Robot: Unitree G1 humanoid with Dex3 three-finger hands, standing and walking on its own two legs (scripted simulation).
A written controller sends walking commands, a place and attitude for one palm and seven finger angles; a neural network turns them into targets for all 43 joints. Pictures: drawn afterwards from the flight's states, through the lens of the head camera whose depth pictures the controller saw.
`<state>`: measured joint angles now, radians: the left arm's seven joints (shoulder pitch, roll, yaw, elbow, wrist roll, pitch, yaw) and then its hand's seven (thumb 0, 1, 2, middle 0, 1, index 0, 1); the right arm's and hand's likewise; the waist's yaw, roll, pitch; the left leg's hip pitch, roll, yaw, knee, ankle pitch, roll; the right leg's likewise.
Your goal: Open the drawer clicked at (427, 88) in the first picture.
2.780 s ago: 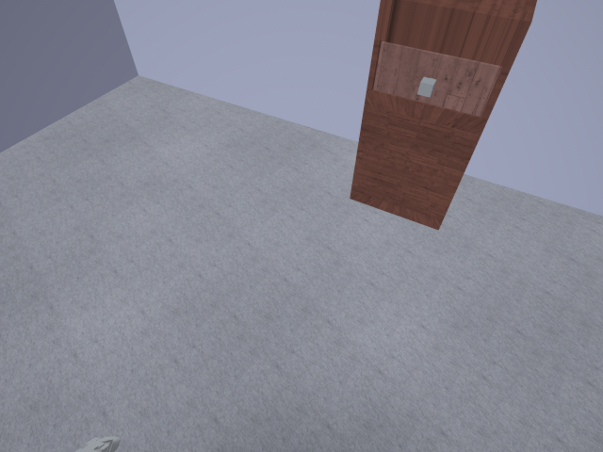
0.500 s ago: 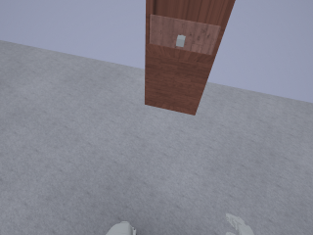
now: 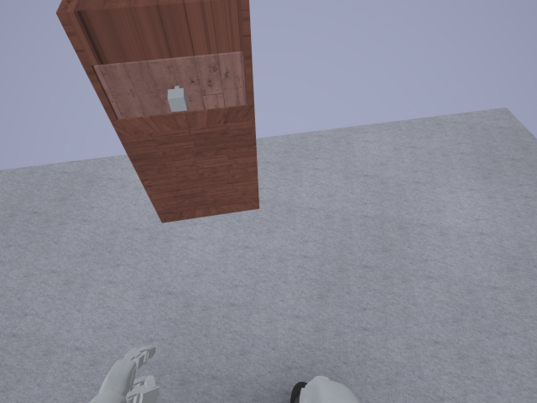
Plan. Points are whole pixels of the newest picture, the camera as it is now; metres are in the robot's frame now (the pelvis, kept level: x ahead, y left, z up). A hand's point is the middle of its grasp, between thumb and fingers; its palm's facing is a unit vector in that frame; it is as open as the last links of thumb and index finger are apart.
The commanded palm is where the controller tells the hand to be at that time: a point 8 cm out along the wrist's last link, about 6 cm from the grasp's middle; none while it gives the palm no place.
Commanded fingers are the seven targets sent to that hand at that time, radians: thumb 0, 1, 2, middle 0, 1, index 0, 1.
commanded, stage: walk to a spot facing it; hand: left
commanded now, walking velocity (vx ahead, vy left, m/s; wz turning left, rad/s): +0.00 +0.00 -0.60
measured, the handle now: (177, 95) +0.87 +0.25 -0.09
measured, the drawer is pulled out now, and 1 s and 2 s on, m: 0.00 0.00 0.00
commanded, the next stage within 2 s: turn to face it in 0.02 s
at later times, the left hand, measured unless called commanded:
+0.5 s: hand (140, 400) +0.15 +0.22 -0.16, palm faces +0.03 -0.99 -0.15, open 7.4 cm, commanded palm none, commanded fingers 0.00 0.90 0.90 -0.20 -0.30 -0.20 -0.30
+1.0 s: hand out of the picture +0.08 +0.22 -0.16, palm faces +0.17 -0.97 -0.19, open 7.4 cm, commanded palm none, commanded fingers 0.00 0.90 0.90 -0.20 -0.30 -0.20 -0.30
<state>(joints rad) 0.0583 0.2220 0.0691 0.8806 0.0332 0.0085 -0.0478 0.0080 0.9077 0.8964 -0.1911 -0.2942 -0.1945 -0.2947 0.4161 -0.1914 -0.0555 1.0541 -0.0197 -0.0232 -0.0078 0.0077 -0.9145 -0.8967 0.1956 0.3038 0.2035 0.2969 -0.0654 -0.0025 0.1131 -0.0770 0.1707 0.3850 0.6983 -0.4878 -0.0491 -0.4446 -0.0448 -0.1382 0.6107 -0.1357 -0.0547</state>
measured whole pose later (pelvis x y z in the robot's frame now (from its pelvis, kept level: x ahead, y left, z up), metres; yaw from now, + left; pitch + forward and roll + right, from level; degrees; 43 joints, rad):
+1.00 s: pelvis +0.07 +0.04 +0.02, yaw +7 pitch -1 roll +0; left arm 0.25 0.16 0.03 1.04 0.03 0.01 0.03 0.01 0.90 0.90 -0.20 -0.30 -0.20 -0.30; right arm 0.17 -0.20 -0.06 1.03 -0.02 0.04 0.00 0.01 -0.91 -0.90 0.19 0.30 0.20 0.30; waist 0.01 -0.01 0.05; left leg -0.29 0.04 0.08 0.68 -0.38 -0.03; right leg -0.20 -0.10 -0.16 0.55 -0.32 0.03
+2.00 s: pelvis +0.34 +0.05 +0.02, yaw +5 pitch -1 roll -1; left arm 0.33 0.16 0.04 1.15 0.02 0.00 0.00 0.01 0.91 0.90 -0.20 -0.29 -0.20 -0.30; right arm 0.16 -0.13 -0.04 1.01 -0.02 -0.06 -0.02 0.00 -0.93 -0.90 0.20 0.30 0.20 0.30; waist 0.02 -0.05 0.06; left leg -0.26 0.05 0.19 0.53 -0.26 0.06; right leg -0.37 -0.07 -0.08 1.08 -0.42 0.02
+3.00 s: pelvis +0.35 +0.05 +0.03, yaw +6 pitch +1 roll +1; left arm 0.29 0.20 0.03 1.10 0.01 0.03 0.02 0.01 0.91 0.90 -0.19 -0.29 -0.20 -0.29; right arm 0.26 -0.14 -0.01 1.09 -0.01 0.01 -0.03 0.01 -0.93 -0.90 0.20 0.30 0.21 0.30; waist 0.02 -0.04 0.02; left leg -0.14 -0.02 0.06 0.41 -0.28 0.03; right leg -0.24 -0.06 -0.03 0.54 -0.28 0.03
